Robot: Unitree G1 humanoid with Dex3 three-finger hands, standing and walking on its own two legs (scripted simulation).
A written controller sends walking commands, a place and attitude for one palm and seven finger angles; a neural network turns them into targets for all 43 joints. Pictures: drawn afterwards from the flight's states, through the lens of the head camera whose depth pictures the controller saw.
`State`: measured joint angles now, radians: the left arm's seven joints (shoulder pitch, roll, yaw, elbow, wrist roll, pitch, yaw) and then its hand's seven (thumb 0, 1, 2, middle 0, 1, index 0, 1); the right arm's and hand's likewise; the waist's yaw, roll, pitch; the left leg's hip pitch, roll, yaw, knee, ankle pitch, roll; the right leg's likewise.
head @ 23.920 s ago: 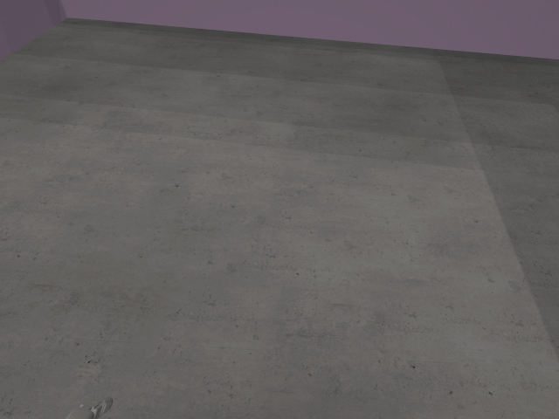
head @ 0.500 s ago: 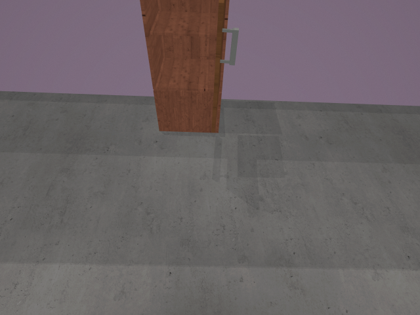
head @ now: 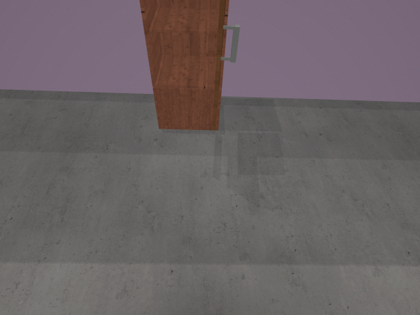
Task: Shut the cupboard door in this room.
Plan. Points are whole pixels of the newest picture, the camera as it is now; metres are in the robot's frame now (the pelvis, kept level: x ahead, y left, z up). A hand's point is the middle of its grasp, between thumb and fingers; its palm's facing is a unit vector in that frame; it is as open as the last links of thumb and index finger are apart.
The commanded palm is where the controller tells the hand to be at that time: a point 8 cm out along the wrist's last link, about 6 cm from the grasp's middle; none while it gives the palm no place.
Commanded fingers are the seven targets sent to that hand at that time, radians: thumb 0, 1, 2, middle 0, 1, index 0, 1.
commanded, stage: look at it before walking up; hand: left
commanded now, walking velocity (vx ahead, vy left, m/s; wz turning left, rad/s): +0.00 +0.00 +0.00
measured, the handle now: (229, 44) +1.06 -0.02 +0.02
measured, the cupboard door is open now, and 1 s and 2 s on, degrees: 86 86 86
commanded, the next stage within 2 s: walk to a spot facing it in 0.60 s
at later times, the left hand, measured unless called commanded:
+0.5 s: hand out of the picture +0.01 +0.21 -0.17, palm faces -0.01 -0.97 -0.24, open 7.4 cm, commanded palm none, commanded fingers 0.00 0.90 0.90 -0.20 -0.30 -0.20 -0.30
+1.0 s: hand out of the picture +0.06 +0.20 -0.18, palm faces -0.12 -0.96 -0.27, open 7.4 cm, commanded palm none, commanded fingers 0.00 0.90 0.90 -0.20 -0.30 -0.20 -0.30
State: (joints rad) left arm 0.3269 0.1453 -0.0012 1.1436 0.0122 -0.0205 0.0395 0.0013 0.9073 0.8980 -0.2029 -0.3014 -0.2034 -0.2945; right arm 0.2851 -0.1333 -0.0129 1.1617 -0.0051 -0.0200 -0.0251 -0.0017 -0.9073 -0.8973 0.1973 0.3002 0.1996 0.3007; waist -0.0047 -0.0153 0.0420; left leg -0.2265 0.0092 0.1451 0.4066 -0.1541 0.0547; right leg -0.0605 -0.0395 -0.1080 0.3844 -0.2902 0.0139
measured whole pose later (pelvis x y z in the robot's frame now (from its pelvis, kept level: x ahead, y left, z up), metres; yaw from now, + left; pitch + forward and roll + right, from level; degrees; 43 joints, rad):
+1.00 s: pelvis +0.00 -0.01 -0.01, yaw -8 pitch -1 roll +2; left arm 0.20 0.24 0.03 1.05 0.02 0.06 0.00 0.00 0.91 0.90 -0.20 -0.30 -0.20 -0.29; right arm 0.12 -0.22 -0.03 1.03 -0.02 0.00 -0.02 0.00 -0.90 -0.90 0.20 0.30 0.20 0.30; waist 0.02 -0.01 0.11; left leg -0.26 0.06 0.28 0.51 -0.23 0.05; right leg -0.28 -0.05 -0.03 0.78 -0.49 0.01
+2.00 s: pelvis +0.14 -0.04 +0.00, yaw -40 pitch +1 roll -2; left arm 0.21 0.28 0.11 0.95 0.03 0.04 -0.04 0.01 0.91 0.90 -0.20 -0.30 -0.20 -0.29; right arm 0.42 -0.15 -0.02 1.01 -0.02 -0.06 -0.02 0.00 -0.91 -0.90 0.20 0.30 0.20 0.30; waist 0.01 -0.04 0.04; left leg 0.00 0.07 0.25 0.37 -0.37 0.01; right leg -0.69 -0.05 -0.01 1.24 -0.17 0.04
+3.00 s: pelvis +0.46 -0.37 +0.00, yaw -66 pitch -1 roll -1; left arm 0.27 0.20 0.08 1.03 0.03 0.01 -0.02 0.01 0.91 0.90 -0.20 -0.30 -0.20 -0.29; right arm 0.27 -0.17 -0.05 1.01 -0.02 -0.08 -0.02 -0.02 -0.94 -0.90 0.20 0.30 0.20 0.30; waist 0.03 -0.05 0.06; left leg -0.14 0.07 0.25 0.46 -0.30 0.03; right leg -0.60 -0.09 -0.01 1.26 -0.24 0.01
